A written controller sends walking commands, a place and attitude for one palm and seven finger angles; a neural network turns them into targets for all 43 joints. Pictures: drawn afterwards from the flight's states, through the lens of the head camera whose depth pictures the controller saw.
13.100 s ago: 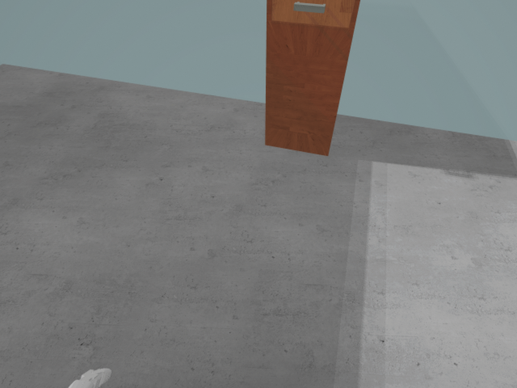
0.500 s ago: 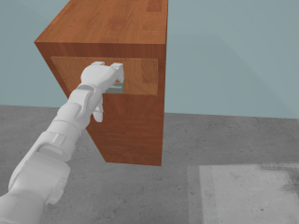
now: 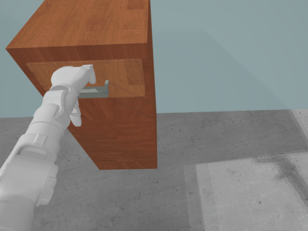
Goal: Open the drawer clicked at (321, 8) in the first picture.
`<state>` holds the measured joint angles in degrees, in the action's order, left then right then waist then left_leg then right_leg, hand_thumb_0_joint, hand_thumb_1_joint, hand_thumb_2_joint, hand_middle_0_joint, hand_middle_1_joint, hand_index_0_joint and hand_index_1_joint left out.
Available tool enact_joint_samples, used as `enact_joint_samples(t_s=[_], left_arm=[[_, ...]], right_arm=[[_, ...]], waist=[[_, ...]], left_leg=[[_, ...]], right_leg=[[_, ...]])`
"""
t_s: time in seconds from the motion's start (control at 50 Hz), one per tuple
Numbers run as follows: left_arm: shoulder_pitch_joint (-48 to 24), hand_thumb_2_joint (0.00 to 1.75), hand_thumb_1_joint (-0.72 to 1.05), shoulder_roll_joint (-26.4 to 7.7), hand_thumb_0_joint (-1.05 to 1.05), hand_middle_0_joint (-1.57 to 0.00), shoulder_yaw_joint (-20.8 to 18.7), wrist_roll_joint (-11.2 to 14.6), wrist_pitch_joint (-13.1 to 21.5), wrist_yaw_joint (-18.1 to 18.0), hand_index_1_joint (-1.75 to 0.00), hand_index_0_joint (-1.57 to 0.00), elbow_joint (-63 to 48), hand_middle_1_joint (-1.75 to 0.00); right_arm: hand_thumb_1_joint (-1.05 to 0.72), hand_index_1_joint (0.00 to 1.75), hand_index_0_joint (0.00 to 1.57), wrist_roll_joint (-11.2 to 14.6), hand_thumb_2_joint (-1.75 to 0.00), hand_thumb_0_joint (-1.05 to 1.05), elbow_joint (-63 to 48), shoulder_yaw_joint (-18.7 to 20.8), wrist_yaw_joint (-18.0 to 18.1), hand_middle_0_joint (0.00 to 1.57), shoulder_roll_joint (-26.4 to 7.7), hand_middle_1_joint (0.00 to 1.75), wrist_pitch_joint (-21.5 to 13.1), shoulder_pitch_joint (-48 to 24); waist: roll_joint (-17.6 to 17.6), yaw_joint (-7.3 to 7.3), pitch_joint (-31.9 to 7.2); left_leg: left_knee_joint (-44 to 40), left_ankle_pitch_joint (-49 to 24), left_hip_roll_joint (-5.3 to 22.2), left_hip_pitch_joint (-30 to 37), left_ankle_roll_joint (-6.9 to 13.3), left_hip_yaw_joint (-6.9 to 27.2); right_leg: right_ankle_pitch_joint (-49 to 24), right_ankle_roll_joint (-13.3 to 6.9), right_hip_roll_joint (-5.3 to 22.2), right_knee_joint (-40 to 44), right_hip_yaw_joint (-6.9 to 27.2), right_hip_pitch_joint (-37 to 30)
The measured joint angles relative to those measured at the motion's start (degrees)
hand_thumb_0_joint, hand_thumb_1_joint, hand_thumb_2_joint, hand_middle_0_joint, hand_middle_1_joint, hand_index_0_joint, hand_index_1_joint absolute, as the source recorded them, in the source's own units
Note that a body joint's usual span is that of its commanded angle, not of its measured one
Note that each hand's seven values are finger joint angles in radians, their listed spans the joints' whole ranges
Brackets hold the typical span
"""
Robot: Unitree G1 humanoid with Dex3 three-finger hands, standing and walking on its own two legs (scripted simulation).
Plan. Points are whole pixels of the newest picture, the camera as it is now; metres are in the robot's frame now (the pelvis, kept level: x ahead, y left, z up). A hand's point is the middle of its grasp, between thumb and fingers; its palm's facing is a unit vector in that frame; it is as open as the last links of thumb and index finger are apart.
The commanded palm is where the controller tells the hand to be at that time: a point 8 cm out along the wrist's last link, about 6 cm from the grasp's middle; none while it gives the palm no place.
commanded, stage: move the hooked fingers above the handle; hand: left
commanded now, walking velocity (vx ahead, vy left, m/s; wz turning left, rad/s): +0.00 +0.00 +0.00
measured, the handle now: (89, 87) +0.54 +0.20 +0.05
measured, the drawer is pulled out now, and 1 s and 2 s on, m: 0.00 0.00 0.00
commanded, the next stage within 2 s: none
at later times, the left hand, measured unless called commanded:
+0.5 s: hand (84, 72) +0.50 +0.17 +0.15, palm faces -0.01 +0.00 -1.00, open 13.5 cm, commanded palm +0.47 +0.20 +0.16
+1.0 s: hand (75, 76) +0.50 +0.20 +0.13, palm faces +0.08 +0.01 -1.00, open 13.1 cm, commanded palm +0.48 +0.20 +0.16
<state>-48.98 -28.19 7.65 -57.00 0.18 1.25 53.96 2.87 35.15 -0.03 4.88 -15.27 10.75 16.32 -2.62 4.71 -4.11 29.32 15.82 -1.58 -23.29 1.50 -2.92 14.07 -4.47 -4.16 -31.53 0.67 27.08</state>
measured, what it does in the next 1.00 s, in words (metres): stands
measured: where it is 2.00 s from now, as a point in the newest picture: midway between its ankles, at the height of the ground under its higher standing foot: outside the picture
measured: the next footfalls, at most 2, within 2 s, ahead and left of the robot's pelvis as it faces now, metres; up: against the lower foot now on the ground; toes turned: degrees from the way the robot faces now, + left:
none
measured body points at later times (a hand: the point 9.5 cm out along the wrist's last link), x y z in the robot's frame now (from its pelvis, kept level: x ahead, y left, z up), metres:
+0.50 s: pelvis +0.00 +0.02 +0.00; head +0.03 -0.01 +0.45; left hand +0.49 +0.17 +0.20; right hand +0.07 -0.23 -0.14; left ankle -0.02 +0.11 -0.73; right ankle +0.01 -0.06 -0.73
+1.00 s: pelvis +0.00 +0.03 -0.01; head +0.06 +0.02 +0.44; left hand +0.49 +0.20 +0.18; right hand +0.04 -0.23 -0.15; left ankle -0.02 +0.11 -0.73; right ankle +0.01 -0.06 -0.73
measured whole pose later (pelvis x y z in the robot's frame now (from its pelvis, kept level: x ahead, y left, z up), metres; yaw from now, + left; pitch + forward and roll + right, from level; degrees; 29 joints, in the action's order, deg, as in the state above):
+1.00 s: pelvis +0.00 +0.03 -0.01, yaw +2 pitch +14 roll +0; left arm -60.2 -21.6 12.5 -58.3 -4.9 -11.6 60.4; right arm 1.7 41.3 1.7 0.5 -15.4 9.3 19.5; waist -3.6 4.4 -7.7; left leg 35.4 18.2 -3.6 -30.7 3.9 -1.4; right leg 16.1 -2.1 -1.9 -35.1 -1.1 32.6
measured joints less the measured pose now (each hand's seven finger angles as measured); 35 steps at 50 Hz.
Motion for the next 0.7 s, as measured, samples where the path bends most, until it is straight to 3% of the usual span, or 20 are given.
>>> enact_joint_samples(t_s=[0.08,0.16,0.22,0.3,0.34,0.4,0.5,0.56,0.62,0.66,0.7], left_arm=[[4.5,0.30,-0.49,0.3,0.00,-0.33,2.4,0.6,7.5,-1.1,-1.21,-0.32,-8.0,-1.20],[3.2,0.30,-0.49,2.7,0.00,-0.33,5.5,0.6,10.7,-7.0,-1.21,-0.32,-10.7,-1.20],[0.0,0.30,-0.49,4.2,0.00,-0.33,4.9,0.4,8.4,-12.2,-1.20,-0.32,-8.2,-1.20],[-6.1,0.30,-0.49,4.7,0.00,-0.34,2.7,-1.2,0.5,-15.6,-1.20,-0.32,-0.5,-1.22],[-7.9,0.30,-0.49,5.8,0.00,-0.40,2.8,-1.3,-1.8,-15.5,-1.26,-0.37,2.0,-1.26],[-10.0,0.30,-0.49,7.3,0.00,-0.41,2.6,-1.4,-5.9,-12.4,-1.33,-0.40,4.9,-1.27],[-10.8,0.30,-0.49,5.7,0.00,-0.37,2.1,-1.4,-7.0,-5.5,-1.30,-0.35,7.2,-1.24],[-9.3,0.30,-0.49,3.4,0.00,-0.35,2.1,-1.6,-5.3,-1.8,-1.27,-0.33,7.8,-1.22],[-5.6,0.30,-0.49,1.2,0.00,-0.33,1.4,-1.0,-1.1,0.3,-1.24,-0.32,5.7,-1.21],[-2.4,0.30,-0.49,0.2,0.00,-0.33,0.7,-0.4,3.0,0.3,-1.23,-0.31,2.2,-1.21],[0.0,0.30,-0.49,-0.2,0.00,-0.32,0.9,-0.5,6.5,-2.0,-1.22,-0.31,-2.5,-1.21]], right_arm=[[-0.90,0.29,0.20,-0.9,-0.90,0.01,0.6,2.7,-0.3,0.20,-0.9,0.30,-1.5,2.0],[-0.91,0.29,0.20,-1.2,-0.90,0.01,3.6,3.9,-1.4,0.20,-1.4,0.30,-2.9,2.1],[-0.91,0.29,0.20,-1.1,-0.90,0.01,5.0,3.4,-2.4,0.20,-1.2,0.30,-3.3,0.8],[-0.91,0.29,0.20,-1.2,-0.90,0.01,5.2,2.2,-3.5,0.20,-0.5,0.30,-2.9,-0.7],[-0.91,0.29,0.20,-1.0,-0.90,0.01,5.2,1.5,-3.7,0.20,-0.3,0.30,-2.1,-0.6],[-0.91,0.29,0.20,-0.5,-0.90,0.01,5.0,0.2,-3.4,0.20,0.1,0.30,-0.1,-0.8],[-0.90,0.29,0.20,0.3,-0.90,0.01,2.6,-1.6,-1.6,0.20,1.0,0.30,1.4,-0.9],[-0.90,0.29,0.21,0.5,-0.90,0.01,0.5,-1.8,-0.8,0.20,0.8,0.30,0.8,-0.4],[-0.90,0.29,0.21,0.3,-0.90,0.01,-1.4,-1.0,-0.2,0.20,0.0,0.30,-0.4,0.4],[-0.90,0.29,0.21,-0.1,-0.90,0.01,-1.9,0.1,0.0,0.20,-0.5,0.30,-1.2,1.2],[-0.90,0.29,0.20,-0.7,-0.90,0.01,-1.6,1.6,0.0,0.20,-0.9,0.30,-2.3,2.5]], waist=[[-0.1,-1.76,0.9],[0.0,-2.52,0.6],[0.3,-1.74,-0.4],[-0.3,-0.25,-1.6],[-1.0,-0.45,-2.1],[-1.4,-0.33,-2.6],[-0.6,1.18,-3.0],[0.1,1.96,-2.4],[0.5,2.00,-0.8],[0.7,1.47,0.3],[0.7,0.53,1.0]], left_leg=[[1.5,0.3,-0.5,-1.2,0.2,1.5],[3.3,0.9,-1.3,-2.8,0.5,2.8],[3.9,1.3,-1.5,-3.8,0.7,2.6],[3.7,1.5,-1.4,-4.5,0.9,1.3],[3.4,1.4,-1.4,-4.2,1.1,0.9],[2.5,1.1,-1.4,-3.2,1.4,0.4],[1.6,0.6,-1.1,-1.6,1.4,-0.4],[2.1,0.6,-0.9,-1.8,1.3,-0.7],[3.4,0.8,-0.7,-3.1,1.3,-0.6],[4.3,0.9,-0.8,-4.2,1.4,-0.4],[5.3,1.1,-1.0,-5.6,1.5,0.2]], right_leg=[[0.5,0.1,0.6,-0.6,-1.5,0.3],[1.5,0.4,1.5,-2.1,-2.9,1.4],[1.9,0.6,1.7,-2.9,-2.7,2.4],[1.8,1.0,1.5,-3.0,-1.4,3.6],[1.6,1.2,1.5,-2.7,-1.0,3.5],[1.2,1.5,1.4,-2.1,-0.4,2.7],[0.6,1.5,1.1,-1.5,0.4,1.5],[0.3,1.4,0.9,-1.7,0.6,1.7],[0.3,1.4,0.8,-2.5,0.4,2.7],[0.3,1.4,0.9,-3.0,0.1,3.6],[0.6,1.5,1.2,-3.6,-0.5,4.6]])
